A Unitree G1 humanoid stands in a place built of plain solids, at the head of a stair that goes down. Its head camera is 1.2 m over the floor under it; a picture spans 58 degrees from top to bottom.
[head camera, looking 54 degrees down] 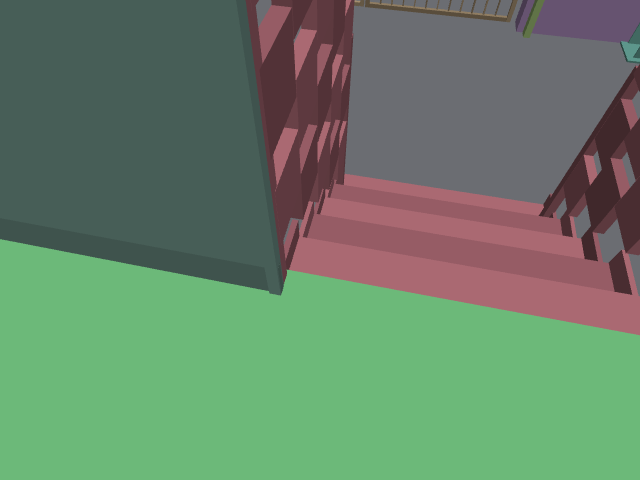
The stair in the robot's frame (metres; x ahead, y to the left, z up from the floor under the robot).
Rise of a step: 0.17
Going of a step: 0.26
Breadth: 1.32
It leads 12 degrees to the right of straight ahead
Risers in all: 6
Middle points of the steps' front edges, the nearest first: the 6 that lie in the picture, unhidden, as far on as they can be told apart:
0.62 -0.49 0.00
0.88 -0.54 -0.17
1.13 -0.60 -0.34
1.39 -0.65 -0.50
1.64 -0.71 -0.67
1.89 -0.76 -0.84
